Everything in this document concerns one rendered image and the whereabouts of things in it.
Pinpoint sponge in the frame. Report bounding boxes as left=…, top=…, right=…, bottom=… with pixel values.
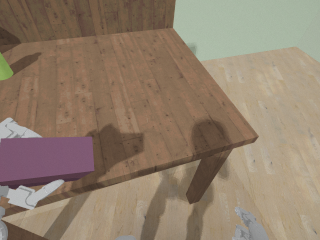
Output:
left=0, top=136, right=95, bottom=189

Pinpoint table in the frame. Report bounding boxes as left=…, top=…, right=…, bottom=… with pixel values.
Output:
left=0, top=0, right=259, bottom=240

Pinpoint left robot hand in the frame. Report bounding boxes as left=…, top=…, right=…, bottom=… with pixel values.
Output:
left=0, top=117, right=65, bottom=210

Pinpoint right robot hand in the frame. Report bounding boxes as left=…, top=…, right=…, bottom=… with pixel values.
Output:
left=232, top=206, right=269, bottom=240

